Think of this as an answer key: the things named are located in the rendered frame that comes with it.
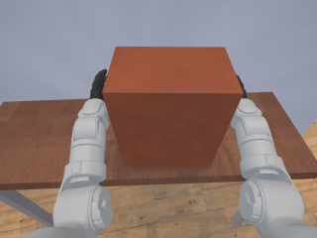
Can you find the right robot forearm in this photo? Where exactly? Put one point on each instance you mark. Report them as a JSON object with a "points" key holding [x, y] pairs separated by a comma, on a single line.
{"points": [[259, 159]]}

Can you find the robot right upper arm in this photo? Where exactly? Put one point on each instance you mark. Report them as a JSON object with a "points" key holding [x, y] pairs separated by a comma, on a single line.
{"points": [[275, 208]]}

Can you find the table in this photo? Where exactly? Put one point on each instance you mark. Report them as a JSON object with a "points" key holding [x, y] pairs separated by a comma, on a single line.
{"points": [[35, 141]]}

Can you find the left robot hand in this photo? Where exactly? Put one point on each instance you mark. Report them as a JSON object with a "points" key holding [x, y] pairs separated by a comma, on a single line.
{"points": [[98, 85]]}

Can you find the left robot forearm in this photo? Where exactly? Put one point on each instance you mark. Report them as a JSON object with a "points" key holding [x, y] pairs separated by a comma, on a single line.
{"points": [[86, 165]]}

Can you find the robot left upper arm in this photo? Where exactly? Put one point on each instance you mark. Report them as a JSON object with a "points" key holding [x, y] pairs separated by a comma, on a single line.
{"points": [[81, 212]]}

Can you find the right robot hand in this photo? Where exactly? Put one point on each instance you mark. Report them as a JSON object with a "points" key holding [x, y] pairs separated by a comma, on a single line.
{"points": [[242, 86]]}

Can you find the carton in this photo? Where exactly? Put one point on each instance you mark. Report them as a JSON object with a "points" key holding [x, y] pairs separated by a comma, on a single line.
{"points": [[170, 107]]}

